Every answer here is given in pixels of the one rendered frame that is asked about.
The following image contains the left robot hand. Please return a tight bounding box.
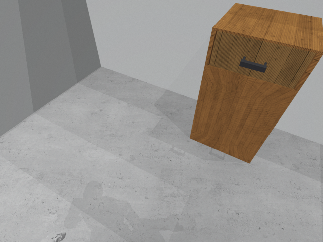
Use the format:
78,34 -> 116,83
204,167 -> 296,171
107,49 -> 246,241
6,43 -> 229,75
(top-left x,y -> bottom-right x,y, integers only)
41,231 -> 66,242

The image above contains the cabinet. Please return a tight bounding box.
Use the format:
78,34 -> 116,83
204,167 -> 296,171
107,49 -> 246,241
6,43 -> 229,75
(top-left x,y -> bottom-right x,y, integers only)
190,3 -> 323,164

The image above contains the handle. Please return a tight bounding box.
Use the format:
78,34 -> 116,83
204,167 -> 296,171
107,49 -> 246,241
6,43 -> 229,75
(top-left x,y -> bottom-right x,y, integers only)
239,56 -> 267,73

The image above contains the drawer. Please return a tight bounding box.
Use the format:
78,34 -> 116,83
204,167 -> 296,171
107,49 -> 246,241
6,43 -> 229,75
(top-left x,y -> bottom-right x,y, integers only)
209,31 -> 315,89

